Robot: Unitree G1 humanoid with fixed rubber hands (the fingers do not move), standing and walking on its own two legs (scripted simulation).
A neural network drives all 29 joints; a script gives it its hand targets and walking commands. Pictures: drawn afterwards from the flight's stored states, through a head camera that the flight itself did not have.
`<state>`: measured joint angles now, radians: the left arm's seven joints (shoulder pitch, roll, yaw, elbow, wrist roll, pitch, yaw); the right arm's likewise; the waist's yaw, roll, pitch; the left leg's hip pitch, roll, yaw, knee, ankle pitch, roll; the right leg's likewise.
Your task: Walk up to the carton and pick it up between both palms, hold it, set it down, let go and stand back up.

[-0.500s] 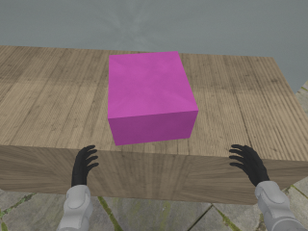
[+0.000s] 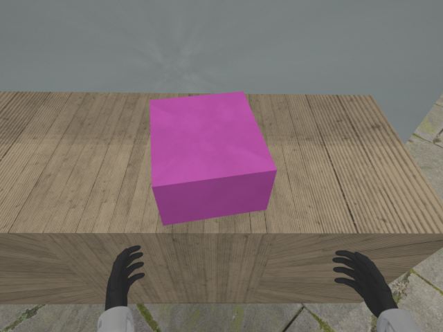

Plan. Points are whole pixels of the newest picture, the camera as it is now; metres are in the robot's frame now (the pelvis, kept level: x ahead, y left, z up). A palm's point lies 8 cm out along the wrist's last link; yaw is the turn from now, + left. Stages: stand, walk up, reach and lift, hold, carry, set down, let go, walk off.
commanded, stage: set down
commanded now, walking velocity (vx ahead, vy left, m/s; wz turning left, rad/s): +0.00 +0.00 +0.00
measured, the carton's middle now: (206, 153) +0.56 +0.05 -0.05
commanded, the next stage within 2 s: let go in 1.72 s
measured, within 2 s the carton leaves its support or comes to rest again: neither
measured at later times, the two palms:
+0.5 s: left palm (108, 306) +0.18 +0.22 -0.05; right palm (368, 301) +0.18 -0.25 -0.04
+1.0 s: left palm (102, 304) +0.18 +0.23 -0.06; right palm (349, 304) +0.18 -0.22 -0.05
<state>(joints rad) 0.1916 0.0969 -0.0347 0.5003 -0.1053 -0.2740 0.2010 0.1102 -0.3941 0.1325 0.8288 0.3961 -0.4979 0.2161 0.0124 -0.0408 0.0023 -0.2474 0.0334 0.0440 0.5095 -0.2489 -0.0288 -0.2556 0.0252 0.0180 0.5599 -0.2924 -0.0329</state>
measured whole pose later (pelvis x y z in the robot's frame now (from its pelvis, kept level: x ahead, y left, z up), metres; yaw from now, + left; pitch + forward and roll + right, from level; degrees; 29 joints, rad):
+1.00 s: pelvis +0.03 +0.02 +0.01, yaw +1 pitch -2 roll +0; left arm 0.27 0.15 0.01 0.47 -0.01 -0.05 0.09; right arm 0.22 -0.24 0.03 0.75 0.16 -0.34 0.11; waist 0.00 -0.04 0.03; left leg -0.09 0.02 0.02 0.34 -0.21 -0.01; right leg -0.07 0.01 0.02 0.33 -0.23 -0.01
